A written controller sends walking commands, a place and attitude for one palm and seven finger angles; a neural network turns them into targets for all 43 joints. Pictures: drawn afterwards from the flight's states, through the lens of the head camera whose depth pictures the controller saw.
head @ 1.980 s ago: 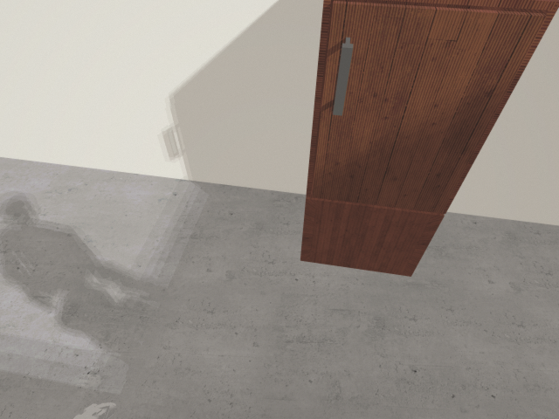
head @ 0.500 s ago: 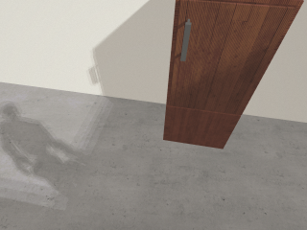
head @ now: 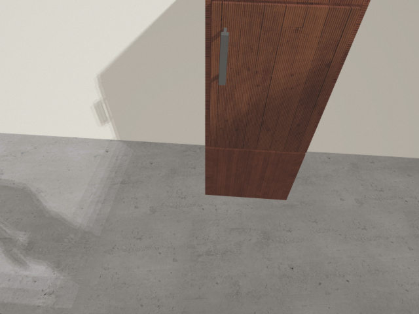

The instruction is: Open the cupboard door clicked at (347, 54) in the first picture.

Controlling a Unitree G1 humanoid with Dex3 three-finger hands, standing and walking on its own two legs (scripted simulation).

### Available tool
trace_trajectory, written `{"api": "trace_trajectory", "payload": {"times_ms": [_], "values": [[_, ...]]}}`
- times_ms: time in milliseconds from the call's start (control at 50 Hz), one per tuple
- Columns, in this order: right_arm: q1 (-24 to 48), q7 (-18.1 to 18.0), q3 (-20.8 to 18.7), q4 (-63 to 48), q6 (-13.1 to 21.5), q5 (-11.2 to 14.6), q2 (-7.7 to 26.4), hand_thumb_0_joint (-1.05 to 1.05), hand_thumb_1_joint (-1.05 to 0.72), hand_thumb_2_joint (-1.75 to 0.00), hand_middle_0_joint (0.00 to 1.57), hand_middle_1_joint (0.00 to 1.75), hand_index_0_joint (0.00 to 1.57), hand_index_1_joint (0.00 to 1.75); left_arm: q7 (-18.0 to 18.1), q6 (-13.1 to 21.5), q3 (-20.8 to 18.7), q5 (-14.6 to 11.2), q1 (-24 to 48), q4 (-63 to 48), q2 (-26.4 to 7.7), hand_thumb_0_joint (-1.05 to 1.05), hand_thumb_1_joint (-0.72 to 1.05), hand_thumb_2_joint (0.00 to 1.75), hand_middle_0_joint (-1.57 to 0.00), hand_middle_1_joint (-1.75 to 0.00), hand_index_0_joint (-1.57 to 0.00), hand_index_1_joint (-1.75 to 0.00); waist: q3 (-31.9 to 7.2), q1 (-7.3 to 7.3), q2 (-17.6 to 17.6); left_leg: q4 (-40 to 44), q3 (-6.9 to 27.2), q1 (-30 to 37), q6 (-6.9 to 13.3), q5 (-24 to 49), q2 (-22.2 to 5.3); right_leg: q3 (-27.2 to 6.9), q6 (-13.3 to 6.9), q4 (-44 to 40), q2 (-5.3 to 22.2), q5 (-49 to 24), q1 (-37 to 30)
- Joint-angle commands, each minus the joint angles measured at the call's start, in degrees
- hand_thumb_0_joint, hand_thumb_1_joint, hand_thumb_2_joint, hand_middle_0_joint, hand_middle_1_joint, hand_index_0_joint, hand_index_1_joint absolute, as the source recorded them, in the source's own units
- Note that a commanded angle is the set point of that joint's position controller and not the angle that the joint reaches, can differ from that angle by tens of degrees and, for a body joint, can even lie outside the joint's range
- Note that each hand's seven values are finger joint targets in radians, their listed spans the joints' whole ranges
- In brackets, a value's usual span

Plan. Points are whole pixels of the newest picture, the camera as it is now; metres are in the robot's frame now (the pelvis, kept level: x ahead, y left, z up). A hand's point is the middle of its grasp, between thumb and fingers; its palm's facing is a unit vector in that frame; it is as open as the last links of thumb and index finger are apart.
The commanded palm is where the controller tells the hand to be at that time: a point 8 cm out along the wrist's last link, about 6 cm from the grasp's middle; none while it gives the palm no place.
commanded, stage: take the last steps up to it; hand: left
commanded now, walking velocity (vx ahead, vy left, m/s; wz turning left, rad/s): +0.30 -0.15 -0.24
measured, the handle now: (223, 57) +0.85 +0.01 +0.10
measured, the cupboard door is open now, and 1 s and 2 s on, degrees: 0 0 0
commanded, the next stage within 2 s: come to a stop and stand still in 0.74 s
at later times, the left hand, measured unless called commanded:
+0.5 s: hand out of the picture +0.07 +0.11 -0.19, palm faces +0.00 -1.00 -0.09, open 7.3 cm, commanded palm none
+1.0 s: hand (186, 223) +0.39 +0.09 -0.18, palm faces -0.16 -0.97 -0.16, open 7.3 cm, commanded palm none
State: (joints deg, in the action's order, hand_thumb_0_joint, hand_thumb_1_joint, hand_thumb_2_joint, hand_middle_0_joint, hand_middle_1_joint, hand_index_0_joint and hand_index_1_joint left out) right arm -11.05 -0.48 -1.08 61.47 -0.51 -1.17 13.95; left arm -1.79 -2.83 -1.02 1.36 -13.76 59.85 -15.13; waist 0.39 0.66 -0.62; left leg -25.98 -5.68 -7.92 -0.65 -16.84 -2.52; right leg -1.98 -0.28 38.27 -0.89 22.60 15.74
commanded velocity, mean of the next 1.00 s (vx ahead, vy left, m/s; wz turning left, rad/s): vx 0.14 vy -0.10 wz -0.06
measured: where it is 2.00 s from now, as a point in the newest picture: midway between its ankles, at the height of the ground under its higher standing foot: outside the picture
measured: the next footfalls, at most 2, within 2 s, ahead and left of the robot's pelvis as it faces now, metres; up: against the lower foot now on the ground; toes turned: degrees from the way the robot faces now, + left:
left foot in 0.54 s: +0.27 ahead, +0.04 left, +0.00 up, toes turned +3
right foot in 1.06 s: +0.41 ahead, -0.23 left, +0.00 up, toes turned -14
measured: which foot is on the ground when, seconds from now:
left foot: down 0.00-0.12, up 0.14-0.52, down 0.54-1.00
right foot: down 0.00-0.56, up 0.58-1.00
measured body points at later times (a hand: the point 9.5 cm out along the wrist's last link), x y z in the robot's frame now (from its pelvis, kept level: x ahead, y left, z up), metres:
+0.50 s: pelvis +0.14 -0.04 -0.01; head +0.15 -0.01 +0.44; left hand +0.07 +0.16 -0.18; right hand +0.20 -0.28 -0.14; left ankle +0.21 +0.05 -0.72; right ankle +0.04 -0.14 -0.74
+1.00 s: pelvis +0.30 -0.07 +0.00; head +0.34 -0.06 +0.45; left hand +0.40 +0.15 -0.16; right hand +0.17 -0.26 -0.14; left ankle +0.23 +0.04 -0.74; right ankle +0.36 -0.23 -0.70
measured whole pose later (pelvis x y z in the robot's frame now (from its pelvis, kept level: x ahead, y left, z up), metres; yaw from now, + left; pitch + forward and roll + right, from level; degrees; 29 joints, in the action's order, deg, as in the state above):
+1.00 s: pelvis +0.30 -0.07 +0.00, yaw -8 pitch +0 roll -1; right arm -24.8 -2.5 -1.6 65.5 1.8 -1.5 4.9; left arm -0.2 -1.7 -3.0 1.5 -9.4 59.4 -11.1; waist 4.0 -3.1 -2.1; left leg -23.5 -10.5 -3.8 -0.3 -19.5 -4.4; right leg 4.1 1.3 42.6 4.4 10.2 28.3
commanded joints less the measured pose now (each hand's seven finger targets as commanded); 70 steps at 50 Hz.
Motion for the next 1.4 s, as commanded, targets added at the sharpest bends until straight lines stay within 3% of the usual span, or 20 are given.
{"api": "trace_trajectory", "payload": {"times_ms": [0, 60, 80, 100, 120, 200, 280, 440, 500, 540, 560, 620, 700, 920, 1000, 1020, 1040, 1060, 1180, 1380], "values": [[-1.32, -1.33, -4.06, -3.02, 2.37, -0.51, 14.21, 0.0, -0.9, -0.9, 0.2, 0.3, 0.2, 0.3, -0.9, 1.85, -2.96, 0.28, 3.79, -6.94, -5.47, 0.0, 0.9, 0.9, -0.2, -0.3, -0.2, -0.3, 5.18, -1.71, 7.04, 13.9, 17.09, 2.0, 9.95, -8.45, -20.73, 0.23, -0.08, 6.6, 5.0, 4.91, 13.86], [0.93, -1.25, -4.01, -3.1, 2.3, -0.73, 12.37, 0.0, -0.9, -0.9, 0.2, 0.3, 0.2, 0.3, -1.11, 2.53, -3.15, 0.16, -5.44, -4.08, -2.43, 0.0, 0.9, 0.9, -0.2, -0.3, -0.2, -0.3, 3.32, 2.41, 6.89, 2.89, 6.32, -7.15, 5.28, -3.37, -15.23, 5.92, -0.02, -6.41, 2.51, -3.31, -3.3], [0.53, -1.01, -3.78, -3.03, 2.13, -0.64, 10.56, 0.0, -0.9, -0.9, 0.2, 0.3, 0.2, 0.3, -0.76, 2.96, -3.46, 0.44, -11.35, -1.82, -3.53, 0.0, 0.9, 0.9, -0.2, -0.3, -0.2, -0.3, 1.68, 4.3, 0.68, -6.9, 2.06, -12.92, 3.0, -7.72, -10.83, 6.34, -0.46, -11.76, 1.09, -6.03, -11.87], [-0.04, -0.63, -2.73, -4.35, 1.95, 0.08, 5.99, 0.0, -0.9, -0.9, 0.2, 0.3, 0.2, 0.3, 0.24, 3.83, -4.4, 0.85, -15.65, -0.43, -9.0, 0.0, 0.9, 0.9, -0.2, -0.3, -0.2, -0.3, 1.26, 5.63, -15.57, -24.17, -4.59, -25.54, -0.2, -15.84, -3.6, -11.24, -4.58, -21.24, 11.98, 3.08, -18.7], [5.19, -0.13, -2.02, -7.54, 2.28, 0.05, 4.15, 0.0, -0.9, -0.9, 0.2, 0.3, 0.2, 0.3, 1.25, 4.13, -4.72, 0.01, -19.49, 0.12, -11.11, 0.0, 0.9, 0.9, -0.2, -0.3, -0.2, -0.3, 3.16, 7.59, -19.93, -35.69, -1.36, -32.84, -0.18, -20.74, -0.67, -28.96, -9.61, -28.33, 20.47, 3.29, -16.17], [3.21, 0.5, -2.81, -5.86, 2.32, -0.43, 4.23, 0.0, -0.9, -0.9, 0.2, 0.3, 0.2, 0.3, 2.66, 5.06, -3.37, 0.17, -9.43, -1.59, -5.27, 0.0, 0.9, 0.9, -0.2, -0.3, -0.2, -0.3, 5.62, 1.3, -4.03, -41.36, 4.25, -28.96, 0.29, -8.18, -5.78, -20.1, -13.0, -27.6, 17.51, 4.25, -5.53], [1.04, 0.71, -2.58, -5.08, 1.57, -0.44, 0.54, 0.0, -0.9, -0.9, 0.2, 0.3, 0.2, 0.3, 2.79, 5.86, -2.56, 0.41, -10.3, -0.32, -2.96, 0.0, 0.9, 0.9, -0.2, -0.3, -0.2, -0.3, 5.33, -0.51, -2.32, -34.25, 1.44, -25.27, -0.62, -2.31, -4.71, -11.03, -11.82, -27.23, 13.25, -8.35, -3.55], [3.56, 0.77, -2.58, -6.58, 3.02, 0.1, -1.53, 0.0, -0.9, -0.9, 0.2, 0.3, 0.2, 0.3, 3.04, 5.96, -2.37, 0.5, -13.08, 2.63, -1.55, 0.0, 0.9, 0.9, -0.2, -0.3, -0.2, -0.3, 4.99, 0.07, -3.78, -15.84, -0.39, -19.9, 0.81, -1.15, -3.34, -7.87, -11.22, -23.46, 12.46, -19.56, -8.87], [-10.1, -0.6, -3.27, -1.73, 4.06, -0.21, 0.45, 0.0, -0.9, -0.9, 0.2, 0.3, 0.2, 0.3, 2.6, 5.74, -2.4, -0.06, -11.27, 2.68, -0.33, 0.0, 0.9, 0.9, -0.2, -0.3, -0.2, -0.3, 0.46, -5.84, 0.03, -3.77, -0.97, 2.24, 2.22, 6.6, -1.44, -2.17, -7.86, -5.93, 6.34, -27.87, -1.61], [-21.39, -1.75, -5.22, 0.91, 4.12, -0.77, 10.69, 0.0, -0.9, -0.9, 0.2, 0.3, 0.2, 0.3, 1.61, 5.44, -1.94, -0.42, -13.98, 0.25, 3.23, 0.0, 0.9, 0.9, -0.2, -0.3, -0.2, -0.3, -6.1, -6.87, 21.17, 11.32, 35.37, 17.45, 11.46, 5.38, -27.55, 4.27, -2.29, 26.1, -2.93, 9.01, 19.03], [-17.69, -1.92, -4.67, 0.29, 3.39, -0.31, 9.42, 0.0, -0.9, -0.9, 0.2, 0.3, 0.2, 0.3, 1.81, 4.91, -2.68, 0.39, -12.15, 0.16, 0.21, 0.0, 0.9, 0.9, -0.2, -0.3, -0.2, -0.3, -3.73, -5.86, 11.88, 14.01, 35.77, 10.4, 12.83, -3.85, -28.16, -0.9, -3.0, 32.02, 0.52, 8.08, 18.93], [-9.36, -2.18, -2.49, -1.55, 4.45, -0.24, 1.43, 0.0, -0.9, -0.9, 0.2, 0.3, 0.2, 0.3, 0.83, 4.02, -3.1, 1.05, -7.95, 0.6, 2.45, 0.0, 0.9, 0.9, -0.2, -0.3, -0.2, -0.3, 6.99, -1.52, 3.89, 15.76, 20.64, -4.18, 7.85, 4.25, -20.59, -1.11, -1.16, 33.67, 5.32, -5.37, 18.97], [-10.95, -2.49, -2.19, -0.54, 5.5, -0.02, -0.75, 0.0, -0.9, -0.9, 0.2, 0.3, 0.2, 0.3, 0.9, 2.39, -3.12, 0.9, -10.72, 1.88, 5.06, 0.0, 0.9, 0.9, -0.2, -0.3, -0.2, -0.3, 2.43, 0.28, 5.92, 11.43, 4.34, -1.52, 4.25, 28.19, -14.3, 1.33, 0.93, 31.23, 4.57, -11.3, 16.53], [-15.71, -2.53, -1.92, 1.88, 3.47, -0.65, 1.06, 0.0, -0.9, -0.9, 0.2, 0.3, 0.2, 0.3, 1.68, 1.93, -1.57, 0.02, 3.63, -3.32, 4.94, 0.0, 0.9, 0.9, -0.2, -0.3, -0.2, -0.3, 5.57, -2.84, 11.99, 5.27, -0.55, 2.74, 6.61, 48.13, -12.55, 7.98, 1.62, 3.96, 3.9, -12.08, 12.74], [-15.02, -2.37, -3.15, 1.94, 1.91, 0.21, 1.68, 0.0, -0.9, -0.9, 0.2, 0.3, 0.2, 0.3, 2.77, 3.22, -2.63, 0.25, -3.36, -2.57, 0.31, 0.0, 0.9, 0.9, -0.2, -0.3, -0.2, -0.3, 0.4, 0.82, 7.61, -6.34, 1.05, 2.32, 3.89, 35.56, -11.71, 6.91, 0.75, -12.37, 4.64, -23.25, -1.9], [-17.67, -2.0, -3.08, 1.83, 1.48, 0.64, -0.59, 0.0, -0.9, -0.9, 0.2, 0.3, 0.2, 0.3, 3.33, 4.09, -3.45, 0.7, -5.56, -1.89, -3.55, 0.0, 0.9, 0.9, -0.2, -0.3, -0.2, -0.3, -4.25, 0.9, -0.8, -15.66, -0.93, -4.83, 1.23, 18.07, -7.57, 0.68, -1.09, -11.69, 12.29, -48.85, -11.93], [-19.81, -1.65, -2.91, 1.19, 1.22, 1.18, -3.26, 0.0, -0.9, -0.9, 0.2, 0.3, 0.2, 0.3, 3.92, 4.64, -4.49, 0.59, -8.63, -1.08, -7.65, 0.0, 0.9, 0.9, -0.2, -0.3, -0.2, -0.3, -12.05, 1.1, -11.53, -30.25, -1.99, -13.46, -1.06, -16.8, 1.12, -11.8, -8.13, -7.69, 25.01, -80.88, -22.2], [-19.47, -2.14, -3.53, 0.62, 0.81, 1.54, -1.49, 0.0, -0.9, -0.9, 0.2, 0.3, 0.2, 0.3, 3.97, 4.74, -4.34, -0.12, -9.26, -1.44, -7.67, 0.0, 0.9, 0.9, -0.2, -0.3, -0.2, -0.3, -15.51, 0.92, -10.35, -37.62, 4.4, -12.54, -0.33, -22.29, 2.23, -10.23, -11.78, -9.01, 28.2, -85.18, -20.68], [-9.63, -1.23, -4.03, -1.55, -2.8, 0.26, -1.94, 0.0, -0.9, -0.9, 0.2, 0.3, 0.2, 0.3, 5.53, 2.93, -4.2, -0.19, 1.47, -4.6, -3.6, 0.0, 0.9, 0.9, -0.2, -0.3, -0.2, -0.3, -5.36, -0.09, -6.6, -48.03, 8.33, -19.65, -2.22, -11.03, 0.94, -3.8, -10.07, -14.07, 22.18, -54.8, -6.12], [-5.24, 0.36, -3.71, -6.05, -2.12, 0.12, -0.63, 0.0, -0.9, -0.9, 0.2, 0.3, 0.2, 0.3, 4.26, 1.4, -4.95, 1.35, 4.18, -7.88, -6.26, 0.0, 0.9, 0.9, -0.2, -0.3, -0.2, -0.3, -2.24, 0.1, -13.91, -23.04, 3.15, -10.22, -1.29, -9.54, 1.49, -5.46, -8.05, -22.31, 18.37, -8.1, 3.8]]}}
